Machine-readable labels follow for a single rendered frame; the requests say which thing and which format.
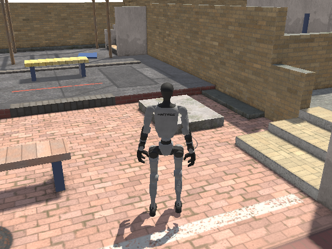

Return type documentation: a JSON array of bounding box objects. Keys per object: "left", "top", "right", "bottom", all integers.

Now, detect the left robot thigh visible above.
[{"left": 148, "top": 145, "right": 159, "bottom": 183}]

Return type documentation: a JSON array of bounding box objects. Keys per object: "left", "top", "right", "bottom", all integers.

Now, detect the robot left hand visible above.
[{"left": 137, "top": 150, "right": 149, "bottom": 163}]

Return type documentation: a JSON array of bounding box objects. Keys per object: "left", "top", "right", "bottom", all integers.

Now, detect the robot left upper arm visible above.
[{"left": 143, "top": 105, "right": 156, "bottom": 134}]

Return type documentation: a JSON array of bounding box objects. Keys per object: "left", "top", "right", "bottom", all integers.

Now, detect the right robot forearm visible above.
[{"left": 184, "top": 127, "right": 195, "bottom": 154}]

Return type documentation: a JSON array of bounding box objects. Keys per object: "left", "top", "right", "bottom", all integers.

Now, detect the robot left shin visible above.
[{"left": 149, "top": 174, "right": 157, "bottom": 209}]

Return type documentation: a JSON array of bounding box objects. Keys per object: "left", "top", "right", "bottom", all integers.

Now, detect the left robot forearm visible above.
[{"left": 138, "top": 126, "right": 148, "bottom": 151}]

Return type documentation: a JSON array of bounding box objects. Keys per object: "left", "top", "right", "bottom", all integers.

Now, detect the robot right upper arm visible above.
[{"left": 177, "top": 105, "right": 189, "bottom": 135}]

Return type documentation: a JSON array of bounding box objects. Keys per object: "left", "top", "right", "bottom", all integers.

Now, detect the robot right hand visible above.
[{"left": 184, "top": 152, "right": 196, "bottom": 167}]

